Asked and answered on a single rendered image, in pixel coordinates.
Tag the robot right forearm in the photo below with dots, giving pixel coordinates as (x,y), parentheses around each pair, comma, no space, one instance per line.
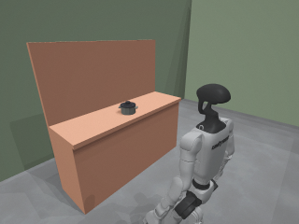
(225,160)

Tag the lid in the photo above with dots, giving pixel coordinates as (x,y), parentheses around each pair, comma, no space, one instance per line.
(124,105)

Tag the robot left thigh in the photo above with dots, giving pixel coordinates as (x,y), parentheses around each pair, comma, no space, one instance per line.
(181,210)

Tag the table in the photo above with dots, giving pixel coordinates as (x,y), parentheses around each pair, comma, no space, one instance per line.
(81,85)

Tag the pot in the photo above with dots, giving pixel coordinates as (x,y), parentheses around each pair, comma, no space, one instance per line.
(128,111)

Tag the robot right upper arm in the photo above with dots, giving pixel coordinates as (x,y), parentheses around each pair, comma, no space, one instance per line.
(230,148)

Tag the left robot hand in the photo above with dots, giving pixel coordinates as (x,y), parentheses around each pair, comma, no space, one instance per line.
(150,218)

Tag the robot thigh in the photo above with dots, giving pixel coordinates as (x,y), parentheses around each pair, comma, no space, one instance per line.
(181,210)
(196,216)

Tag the right robot hand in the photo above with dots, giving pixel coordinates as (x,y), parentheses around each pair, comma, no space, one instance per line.
(218,176)

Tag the robot left forearm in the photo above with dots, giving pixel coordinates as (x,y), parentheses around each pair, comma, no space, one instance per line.
(173,195)

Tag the robot right thigh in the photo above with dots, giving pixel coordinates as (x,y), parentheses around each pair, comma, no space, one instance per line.
(196,216)

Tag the robot left upper arm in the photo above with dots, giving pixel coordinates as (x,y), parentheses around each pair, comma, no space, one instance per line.
(190,144)

